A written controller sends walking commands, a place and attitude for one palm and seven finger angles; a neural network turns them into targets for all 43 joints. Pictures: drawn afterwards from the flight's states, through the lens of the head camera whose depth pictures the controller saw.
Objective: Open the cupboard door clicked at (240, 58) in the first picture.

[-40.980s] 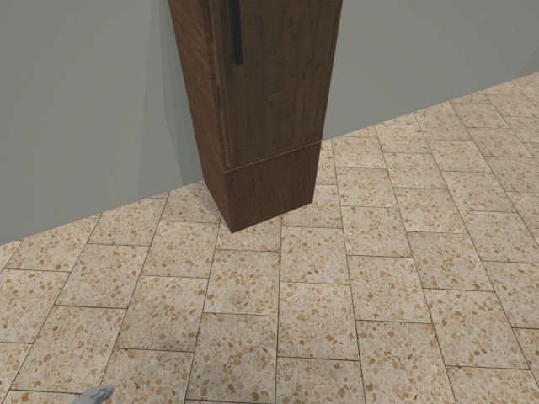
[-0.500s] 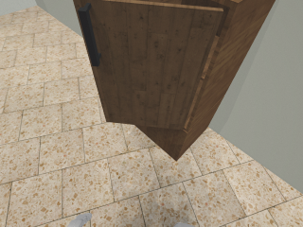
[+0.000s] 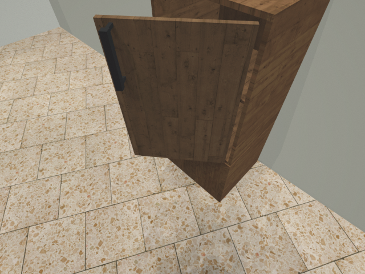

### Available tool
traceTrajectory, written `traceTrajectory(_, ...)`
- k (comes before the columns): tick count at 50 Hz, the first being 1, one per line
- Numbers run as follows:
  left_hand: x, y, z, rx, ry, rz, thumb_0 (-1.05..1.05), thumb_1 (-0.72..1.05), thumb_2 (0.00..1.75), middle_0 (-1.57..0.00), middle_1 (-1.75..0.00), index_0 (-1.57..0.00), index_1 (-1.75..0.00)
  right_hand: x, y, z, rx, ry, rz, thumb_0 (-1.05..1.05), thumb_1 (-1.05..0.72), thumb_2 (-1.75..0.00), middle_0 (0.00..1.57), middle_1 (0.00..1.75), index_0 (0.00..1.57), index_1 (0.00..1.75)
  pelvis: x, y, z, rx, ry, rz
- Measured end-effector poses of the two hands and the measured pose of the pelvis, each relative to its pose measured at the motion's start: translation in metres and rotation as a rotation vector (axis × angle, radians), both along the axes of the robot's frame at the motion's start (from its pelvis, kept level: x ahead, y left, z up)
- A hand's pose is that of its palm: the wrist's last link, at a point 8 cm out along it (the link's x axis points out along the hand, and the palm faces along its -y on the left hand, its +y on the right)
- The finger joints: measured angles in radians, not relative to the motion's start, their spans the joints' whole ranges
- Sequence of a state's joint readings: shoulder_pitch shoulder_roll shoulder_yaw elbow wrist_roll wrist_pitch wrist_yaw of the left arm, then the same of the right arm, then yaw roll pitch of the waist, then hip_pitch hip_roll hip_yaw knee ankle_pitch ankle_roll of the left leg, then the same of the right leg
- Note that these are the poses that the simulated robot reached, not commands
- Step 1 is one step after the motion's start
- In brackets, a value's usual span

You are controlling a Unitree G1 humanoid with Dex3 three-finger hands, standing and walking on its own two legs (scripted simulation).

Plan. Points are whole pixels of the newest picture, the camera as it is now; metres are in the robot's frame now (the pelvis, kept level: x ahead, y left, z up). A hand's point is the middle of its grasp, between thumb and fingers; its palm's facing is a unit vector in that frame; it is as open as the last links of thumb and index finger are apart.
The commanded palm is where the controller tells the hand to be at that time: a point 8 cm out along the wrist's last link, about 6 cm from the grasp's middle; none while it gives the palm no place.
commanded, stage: come to a stop and stand still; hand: left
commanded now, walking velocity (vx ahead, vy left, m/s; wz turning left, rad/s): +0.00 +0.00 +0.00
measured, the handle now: (115, 58) +0.61 +0.22 +0.15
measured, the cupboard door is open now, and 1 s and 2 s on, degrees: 38 38 38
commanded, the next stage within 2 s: look again from close up in 0.44 s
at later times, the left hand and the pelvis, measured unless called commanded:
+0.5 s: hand out of the picture +0.01 +0.16 -0.17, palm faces -0.02 -0.98 -0.22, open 7.4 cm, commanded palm none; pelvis -0.01 -0.02 +0.00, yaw +0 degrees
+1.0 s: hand out of the picture +0.03 +0.17 -0.17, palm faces -0.01 -0.97 -0.23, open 7.4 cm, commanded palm none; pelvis +0.00 -0.02 +0.00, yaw -1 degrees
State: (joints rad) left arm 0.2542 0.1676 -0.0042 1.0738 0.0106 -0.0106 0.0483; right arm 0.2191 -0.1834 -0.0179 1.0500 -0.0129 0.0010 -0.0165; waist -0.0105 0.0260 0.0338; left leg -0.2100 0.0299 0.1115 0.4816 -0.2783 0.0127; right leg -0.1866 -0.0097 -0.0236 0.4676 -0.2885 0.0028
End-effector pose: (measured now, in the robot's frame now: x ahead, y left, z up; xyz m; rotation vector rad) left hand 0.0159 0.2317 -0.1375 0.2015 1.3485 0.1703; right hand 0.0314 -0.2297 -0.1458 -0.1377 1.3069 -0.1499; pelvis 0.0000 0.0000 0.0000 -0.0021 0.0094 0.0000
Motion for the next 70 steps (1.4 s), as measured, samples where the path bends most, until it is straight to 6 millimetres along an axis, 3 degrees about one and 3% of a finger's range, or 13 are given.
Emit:
traceTrajectory(15, 0.0, -0.012, 0.005, 0.002, -0.063, -0.043, 0.0, 0.92, 0.9, -0.2, -0.3, -0.2, -0.29, -0.036, -0.006, -0.006, 0.033, 0.015, 0.014, 0.01, -0.92, -0.9, 0.2, 0.3, 0.2, 0.3, -0.015, -0.014, -0.002, 0.017, -0.026, -0.003)
traceTrajectory(25, -0.007, -0.02, 0.0, -0.023, -0.022, -0.035, 0.0, 0.91, 0.9, -0.2, -0.3, -0.2, -0.29, -0.05, -0.015, 0.0, 0.012, 0.082, 0.009, 0.0, -0.91, -0.9, 0.2, 0.3, 0.2, 0.3, -0.013, -0.02, 0.001, 0.016, -0.014, -0.006)
traceTrajectory(50, 0.013, -0.015, -0.001, -0.017, -0.028, -0.027, 0.0, 0.91, 0.9, -0.2, -0.3, -0.2, -0.29, 0.002, -0.025, 0.006, -0.023, 0.003, 0.028, 0.0, -0.91, -0.9, 0.2, 0.3, 0.2, 0.3, 0.003, -0.023, 0.002, 0.013, -0.014, -0.013)
traceTrajectory(64, 0.021, -0.006, 0.0, -0.006, -0.041, -0.026, 0.0, 0.91, 0.9, -0.2, -0.3, -0.2, -0.29, 0.004, -0.032, 0.008, -0.046, 0.018, 0.033, 0.0, -0.91, -0.9, 0.2, 0.3, 0.2, 0.3, 0.007, -0.02, 0.002, 0.011, -0.014, -0.012)
traceTrajectory(70, 0.015, 0.002, -0.005, -0.015, -0.029, 0.009, 0.0, 0.91, 0.9, -0.2, -0.3, -0.2, -0.29, 0.001, -0.025, 0.005, -0.055, 0.05, 0.039, 0.0, -0.91, -0.9, 0.2, 0.3, 0.2, 0.3, 0.017, -0.009, -0.002, -0.001, -0.014, -0.007)
